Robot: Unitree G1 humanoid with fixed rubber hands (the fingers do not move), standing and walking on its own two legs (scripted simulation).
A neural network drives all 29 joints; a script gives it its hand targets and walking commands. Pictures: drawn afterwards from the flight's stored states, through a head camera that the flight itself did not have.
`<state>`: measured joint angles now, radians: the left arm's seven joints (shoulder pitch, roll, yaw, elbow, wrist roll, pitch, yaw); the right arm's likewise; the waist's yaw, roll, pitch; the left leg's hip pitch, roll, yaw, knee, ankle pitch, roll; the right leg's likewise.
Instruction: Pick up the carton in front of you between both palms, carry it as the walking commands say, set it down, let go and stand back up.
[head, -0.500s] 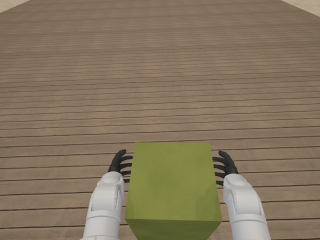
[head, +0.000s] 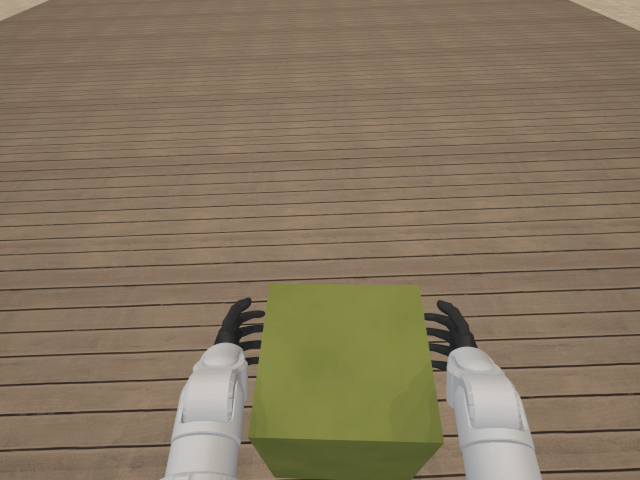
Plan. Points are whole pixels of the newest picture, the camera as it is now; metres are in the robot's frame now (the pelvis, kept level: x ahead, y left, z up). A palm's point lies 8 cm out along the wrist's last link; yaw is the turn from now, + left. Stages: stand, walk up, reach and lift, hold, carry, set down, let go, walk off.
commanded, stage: carry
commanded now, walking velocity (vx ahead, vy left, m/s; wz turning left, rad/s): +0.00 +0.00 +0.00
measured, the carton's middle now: (342, 387) +0.30 +0.00 -0.07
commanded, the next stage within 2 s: hold in 0.04 s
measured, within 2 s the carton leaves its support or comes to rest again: neither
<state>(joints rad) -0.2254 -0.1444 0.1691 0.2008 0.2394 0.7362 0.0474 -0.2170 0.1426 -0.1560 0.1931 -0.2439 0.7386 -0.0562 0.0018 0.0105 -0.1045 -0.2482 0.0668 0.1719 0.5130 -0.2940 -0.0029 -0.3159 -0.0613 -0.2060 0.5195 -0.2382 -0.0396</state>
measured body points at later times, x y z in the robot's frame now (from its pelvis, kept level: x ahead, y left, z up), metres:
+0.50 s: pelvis -0.04 +0.02 +0.00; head -0.08 +0.00 +0.45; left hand +0.29 +0.14 +0.04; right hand +0.27 -0.16 +0.03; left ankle -0.02 +0.13 -0.74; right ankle +0.02 -0.09 -0.74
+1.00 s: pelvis -0.07 +0.02 -0.08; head +0.15 -0.01 +0.31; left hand +0.36 +0.14 -0.16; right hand +0.33 -0.16 -0.17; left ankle -0.02 +0.13 -0.74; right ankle +0.02 -0.09 -0.74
